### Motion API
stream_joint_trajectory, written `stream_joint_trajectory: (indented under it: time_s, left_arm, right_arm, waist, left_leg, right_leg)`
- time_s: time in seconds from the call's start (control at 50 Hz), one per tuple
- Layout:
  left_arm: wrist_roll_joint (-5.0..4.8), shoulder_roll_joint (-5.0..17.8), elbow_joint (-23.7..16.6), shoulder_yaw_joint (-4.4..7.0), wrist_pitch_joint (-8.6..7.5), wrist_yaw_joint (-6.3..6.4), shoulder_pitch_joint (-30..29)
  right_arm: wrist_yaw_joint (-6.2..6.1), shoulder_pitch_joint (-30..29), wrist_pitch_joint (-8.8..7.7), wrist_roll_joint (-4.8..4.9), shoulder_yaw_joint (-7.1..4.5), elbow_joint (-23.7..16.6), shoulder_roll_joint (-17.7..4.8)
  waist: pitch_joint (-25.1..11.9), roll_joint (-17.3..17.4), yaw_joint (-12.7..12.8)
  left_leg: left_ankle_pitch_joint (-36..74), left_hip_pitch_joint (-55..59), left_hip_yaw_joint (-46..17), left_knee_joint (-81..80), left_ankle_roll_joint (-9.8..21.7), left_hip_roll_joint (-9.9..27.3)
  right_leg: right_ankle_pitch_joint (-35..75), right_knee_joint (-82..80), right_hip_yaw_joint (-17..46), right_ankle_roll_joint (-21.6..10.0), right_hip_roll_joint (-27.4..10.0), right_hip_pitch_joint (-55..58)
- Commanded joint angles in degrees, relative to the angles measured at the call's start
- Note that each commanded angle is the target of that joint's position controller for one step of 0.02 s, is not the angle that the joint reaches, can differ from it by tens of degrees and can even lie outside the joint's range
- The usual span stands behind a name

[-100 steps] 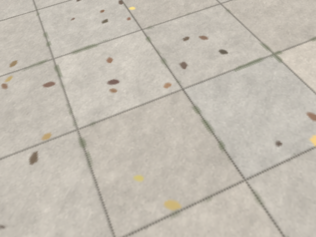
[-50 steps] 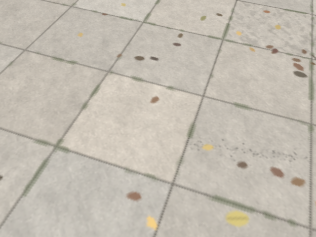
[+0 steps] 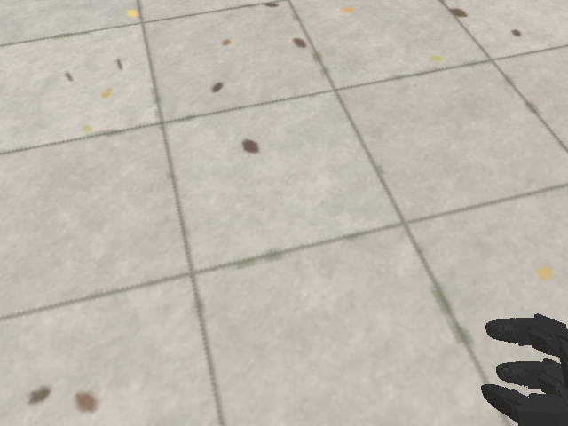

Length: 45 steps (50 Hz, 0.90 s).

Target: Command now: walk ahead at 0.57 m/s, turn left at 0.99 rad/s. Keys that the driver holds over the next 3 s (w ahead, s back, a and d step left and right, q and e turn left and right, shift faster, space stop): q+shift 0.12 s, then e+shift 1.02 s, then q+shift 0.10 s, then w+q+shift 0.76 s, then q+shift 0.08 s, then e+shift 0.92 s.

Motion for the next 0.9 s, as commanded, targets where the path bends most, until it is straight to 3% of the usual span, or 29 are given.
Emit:
stream_joint_trajectory:
  time_s: [0.02, 0.04, 0.06, 0.08, 0.1, 0.12, 0.14, 0.16, 0.18, 0.22, 0.26, 0.3, 0.34, 0.38, 0.48, 0.54, 0.56, 0.58, 0.6, 0.62, 0.64, 0.66, 0.68, 0.7, 0.72, 0.76, 0.82, 0.9]
  left_arm:
    - [-3.18, 18.4, -9.8, 4.45, -0.90, 2.49, -12.2]
    - [-3.49, 18.5, -11.2, 4.93, -0.10, 3.22, -15.5]
    - [-3.24, 14.6, -12.2, 4.20, 0.35, 3.32, -15.8]
    - [-0.90, 5.7, -12.2, 2.02, 0.38, 2.46, -11.2]
    - [0.28, 3.8, -15.4, 0.59, -0.65, 1.72, -3.5]
    - [-0.81, 9.1, -17.0, 0.93, -1.59, 1.01, -7.1]
    - [-2.07, 10.8, -17.2, 1.19, -1.65, 0.93, -10.5]
    - [-1.76, 10.3, -15.9, 1.37, -0.90, 1.43, -10.7]
    - [-1.43, 10.1, -14.5, 1.48, 0.26, 1.93, -9.2]
    - [-1.52, 9.1, -13.6, 1.58, 2.09, 2.33, -8.1]
    - [-1.23, 4.5, -13.5, 0.48, 2.41, 2.45, -8.9]
    - [-1.42, 2.2, -12.9, -0.01, 2.69, 2.20, -9.6]
    - [-1.84, 2.5, -13.2, 0.28, 2.78, 1.67, -12.1]
    - [-2.35, 3.8, -14.8, 0.88, 2.85, 0.99, -16.0]
    - [-2.13, 4.5, -18.7, 1.72, 3.73, -1.41, -19.9]
    - [-2.09, 4.0, -19.6, 2.09, 3.93, -2.78, -18.0]
    - [-2.16, 4.0, -19.0, 2.44, 3.84, -2.97, -15.3]
    - [-1.93, 5.4, -17.7, 3.38, 3.61, -2.67, -10.2]
    - [-1.53, 11.4, -17.7, 5.41, 3.54, -1.60, -5.8]
    - [0.16, 17.3, -18.5, 6.36, 3.51, -0.95, -5.1]
    - [0.65, 12.6, -19.8, 5.37, 3.65, -0.87, -5.2]
    - [-0.07, 11.3, -20.6, 5.13, 3.87, -0.61, -9.5]
    - [-1.63, 9.8, -21.2, 4.95, 4.59, -0.17, -12.8]
    - [-2.75, 8.6, -22.0, 4.51, 5.48, 0.38, -15.3]
    - [-2.84, 8.1, -22.5, 4.36, 6.15, 0.89, -16.6]
    - [-2.08, 8.8, -22.9, 4.85, 7.09, 1.51, -17.1]
    - [-2.04, 10.2, -22.8, 5.56, 7.76, 2.62, -16.4]
    - [-2.03, 10.6, -23.6, 5.83, 8.82, 2.99, -18.0]
  right_arm:
    - [-0.09, 11.4, -1.61, 5.44, -2.26, -0.7, -4.6]
    - [-0.61, 19.7, -1.65, 5.60, -3.98, 1.5, -8.6]
    - [-1.79, 28.3, -1.14, 5.11, -5.96, 4.4, -11.5]
    - [-3.61, 26.2, -0.51, 5.04, -6.03, 4.8, -12.8]
    - [-3.99, 22.0, -1.01, 1.21, -6.04, -0.1, -17.0]
    - [-3.87, 20.8, -0.87, 0.06, -6.19, -2.4, -14.4]
    - [-3.85, 16.0, -1.19, 1.13, -5.39, -3.5, -11.5]
    - [-3.91, 12.1, -1.70, 2.74, -4.40, -3.8, -8.0]
    - [-4.06, 10.5, -2.20, 3.31, -3.46, -3.5, -5.9]
    - [-4.21, 10.7, -2.83, 2.50, -2.54, -0.6, -3.9]
    - [-4.56, 12.7, -3.49, 1.83, -1.60, 3.1, -2.2]
    - [-5.19, 12.6, -3.25, 1.16, -1.53, 5.3, -2.2]
    - [-5.73, 11.2, -2.65, 0.81, -1.77, 5.9, -2.7]
    - [-6.36, 11.0, -1.86, 0.93, -2.02, 6.6, -3.1]
    - [-7.41, 12.2, 0.69, 1.66, -2.84, 7.7, -3.6]
    - [-8.10, 11.5, 1.44, 2.73, -3.47, 7.3, -4.1]
    - [-8.33, 10.6, 1.56, 3.17, -3.60, 7.0, -4.0]
    - [-8.55, 10.6, 1.45, 3.42, -3.65, 6.9, -3.7]
    - [-8.49, 11.3, 0.76, 2.13, -3.73, 5.6, -3.7]
    - [-7.41, 12.0, 0.03, -0.40, -2.40, 3.2, 0.3]
    - [-6.40, 10.9, -0.58, 0.57, -2.51, 4.2, -2.3]
    - [-6.06, 9.1, -0.60, 2.22, -2.70, 4.1, -3.0]
    - [-6.42, 8.1, -0.33, 2.17, -2.63, 4.6, -2.2]
    - [-6.90, 7.1, 0.11, 1.77, -2.78, 4.5, -2.4]
    - [-6.93, 6.7, 0.47, 1.90, -2.86, 4.3, -2.1]
    - [-6.90, 6.9, 0.54, 2.35, -2.61, 4.9, -0.6]
    - [-7.22, 6.7, 0.33, 2.66, -2.59, 5.8, -0.5]
    - [-7.05, 5.6, 0.07, 2.75, -3.06, 6.3, -1.2]
  waist:
    - [-3.4, -13.0, -11.4]
    - [-8.2, -12.5, -16.0]
    - [-11.7, -7.8, -18.6]
    - [-9.1, 5.3, -13.1]
    - [-21.5, 15.0, -6.7]
    - [-31.7, 6.3, -10.5]
    - [-25.3, -2.9, -8.3]
    - [-18.2, -10.5, -5.1]
    - [-14.0, -12.0, -3.0]
    - [-9.4, -8.7, -1.5]
    - [-9.3, -4.9, -1.9]
    - [-10.2, -2.1, -2.3]
    - [-9.9, -0.2, -3.6]
    - [-8.2, 1.2, -5.2]
    - [-5.2, 1.7, -7.3]
    - [-5.1, 2.3, -6.2]
    - [-6.0, 1.8, -4.6]
    - [-8.0, -0.4, -2.2]
    - [-10.3, -10.1, -0.8]
    - [-15.9, -24.1, -3.6]
    - [-23.5, -16.1, -0.6]
    - [-19.5, -11.3, -1.8]
    - [-14.8, -5.4, -3.1]
    - [-11.8, -4.0, -4.0]
    - [-10.6, -5.4, -5.2]
    - [-10.1, -7.8, -5.5]
    - [-12.0, -9.4, -5.0]
    - [-11.1, -11.8, -4.2]
  left_leg:
    - [2.1, 27.2, 2.3, -6.1, 0.9, -6.4]
    - [2.2, 35.9, -0.5, -8.9, 2.9, -6.5]
    - [10.3, 49.5, -4.1, -15.0, 5.0, -5.7]
    - [22.8, 58.9, -13.0, -16.9, 7.3, 0.3]
    - [45.3, 71.7, -38.7, -13.8, 20.3, 13.4]
    - [28.7, 73.4, -47.1, -21.6, 23.8, 16.8]
    - [20.7, 64.8, -43.7, -24.6, 21.5, 15.2]
    - [19.2, 54.2, -38.5, -25.4, 18.3, 13.0]
    - [24.8, 45.2, -34.2, -25.7, 16.7, 12.5]
    - [31.5, 31.1, -26.7, -26.8, 14.2, 10.4]
    - [37.2, 26.0, -19.1, -27.4, 12.4, 7.9]
    - [37.3, 27.0, -12.0, -27.3, 10.1, 5.5]
    - [33.1, 28.7, -7.7, -28.1, 7.9, 4.6]
    - [28.9, 32.1, -6.7, -28.6, 7.3, 5.9]
    - [21.6, 40.7, -8.6, -25.6, 7.9, 12.0]
    - [25.1, 42.8, -8.0, -20.7, 5.9, 13.9]
    - [27.1, 42.0, -6.1, -16.8, 4.2, 12.8]
    - [27.8, 38.8, -2.8, -8.7, 1.3, 9.5]
    - [13.1, 27.5, 0.4, 5.9, -3.7, 3.2]
    - [-34.4, 6.4, -2.5, 23.8, -8.4, -9.6]
    - [-36.1, 4.8, -14.0, 29.7, -7.7, -7.6]
    - [-31.7, 3.2, -14.5, 30.2, -7.3, -6.0]
    - [-28.0, 2.1, -13.8, 27.2, -7.7, -4.6]
    - [-25.3, 2.6, -13.6, 23.2, -8.2, -3.6]
    - [-23.6, 5.8, -13.4, 18.9, -8.6, -3.5]
    - [-21.2, 8.2, -12.5, 11.2, -9.7, -5.4]
    - [-18.7, 10.1, -13.9, 3.5, -10.8, -6.5]
    - [-15.4, 14.1, -14.8, -2.8, -10.8, -7.2]
  right_leg:
    - [78.9, 11.3, 2.8, -1.4, -10.1, -13.8]
    - [80.0, 21.7, 4.2, -1.2, -11.2, -14.7]
    - [62.3, 37.0, 4.3, 0.0, -8.6, -21.5]
    - [-2.2, 56.9, 5.6, 2.2, -0.2, -36.1]
    - [-15.1, 77.4, 15.2, 3.2, 5.4, -48.7]
    - [-9.9, 79.4, 24.8, 1.9, 3.7, -52.0]
    - [-5.7, 74.2, 24.5, 0.5, 1.1, -51.8]
    - [-3.1, 70.2, 22.9, 0.8, -1.8, -50.3]
    - [-1.8, 67.3, 22.1, 1.7, -3.8, -47.3]
    - [-0.6, 60.5, 20.4, 2.5, -6.5, -40.1]
    - [3.0, 53.1, 18.6, 2.5, -6.0, -36.7]
    - [11.1, 44.6, 17.9, 2.3, -5.3, -35.7]
    - [19.5, 38.1, 17.2, 1.9, -4.3, -35.1]
    - [22.8, 34.0, 17.0, 1.6, -4.3, -37.8]
    - [13.7, 29.1, 15.5, 0.1, -5.2, -44.8]
    - [9.4, 24.3, 13.2, -2.3, -3.6, -42.6]
    - [11.3, 19.7, 11.8, -3.6, -2.0, -38.1]
    - [18.7, 13.6, 11.9, -5.7, 0.3, -29.2]
    - [45.5, 10.8, 25.2, -10.2, -5.8, -17.4]
    - [66.0, 10.2, 49.4, -23.2, -19.2, -1.8]
    - [59.0, 9.0, 50.8, -24.1, -19.2, 2.2]
    - [52.2, 8.9, 45.2, -21.5, -16.6, -1.3]
    - [45.5, 8.1, 41.2, -18.7, -13.4, -6.0]
    - [40.7, 7.0, 39.2, -17.1, -11.8, -10.8]
    - [37.1, 6.1, 37.9, -15.9, -9.4, -14.9]
    - [36.7, 5.8, 37.1, -14.7, -6.8, -16.6]
    - [34.9, 6.7, 39.2, -14.0, -6.3, -15.8]
    - [26.0, 6.6, 42.6, -12.5, -4.6, -19.1]
Next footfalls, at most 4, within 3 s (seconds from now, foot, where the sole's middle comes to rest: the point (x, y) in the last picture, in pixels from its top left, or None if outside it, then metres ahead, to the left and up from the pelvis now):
0.08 left None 0.27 0.04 -0.76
0.58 right None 0.43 -0.16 -0.76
1.06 left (308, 389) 0.53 0.03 -0.76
1.42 right None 0.35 -0.16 -0.76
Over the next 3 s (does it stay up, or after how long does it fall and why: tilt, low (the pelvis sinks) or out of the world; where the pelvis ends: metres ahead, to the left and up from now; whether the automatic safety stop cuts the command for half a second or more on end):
stays up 1.22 -0.01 0.02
